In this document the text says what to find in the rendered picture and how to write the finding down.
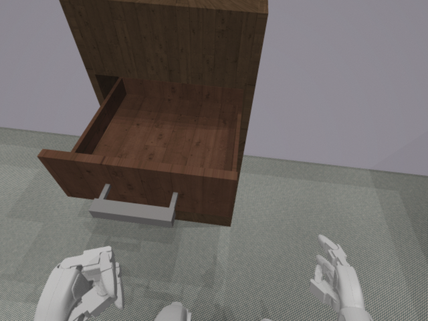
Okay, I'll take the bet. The right robot forearm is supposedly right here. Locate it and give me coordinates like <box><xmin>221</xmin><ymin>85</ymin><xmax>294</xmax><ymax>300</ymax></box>
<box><xmin>337</xmin><ymin>307</ymin><xmax>373</xmax><ymax>321</ymax></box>

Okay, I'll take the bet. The handle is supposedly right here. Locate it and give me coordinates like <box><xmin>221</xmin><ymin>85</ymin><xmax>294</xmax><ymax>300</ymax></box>
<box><xmin>89</xmin><ymin>184</ymin><xmax>179</xmax><ymax>228</ymax></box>

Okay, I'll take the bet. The drawer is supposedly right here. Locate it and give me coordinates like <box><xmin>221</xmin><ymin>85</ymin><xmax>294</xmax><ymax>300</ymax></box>
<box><xmin>37</xmin><ymin>77</ymin><xmax>243</xmax><ymax>217</ymax></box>

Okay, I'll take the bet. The cabinet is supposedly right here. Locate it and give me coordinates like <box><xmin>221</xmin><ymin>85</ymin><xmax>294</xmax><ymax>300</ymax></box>
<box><xmin>59</xmin><ymin>0</ymin><xmax>268</xmax><ymax>227</ymax></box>

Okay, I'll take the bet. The robot left thigh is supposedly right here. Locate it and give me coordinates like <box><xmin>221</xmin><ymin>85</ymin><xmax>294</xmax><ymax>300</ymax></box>
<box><xmin>154</xmin><ymin>305</ymin><xmax>192</xmax><ymax>321</ymax></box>

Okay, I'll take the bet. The robot left hand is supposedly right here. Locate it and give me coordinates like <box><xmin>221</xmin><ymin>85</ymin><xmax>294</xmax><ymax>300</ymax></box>
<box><xmin>33</xmin><ymin>246</ymin><xmax>124</xmax><ymax>321</ymax></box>

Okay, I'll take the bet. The robot right hand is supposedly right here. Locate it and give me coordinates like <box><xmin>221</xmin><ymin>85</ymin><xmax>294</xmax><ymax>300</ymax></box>
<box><xmin>310</xmin><ymin>235</ymin><xmax>365</xmax><ymax>314</ymax></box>

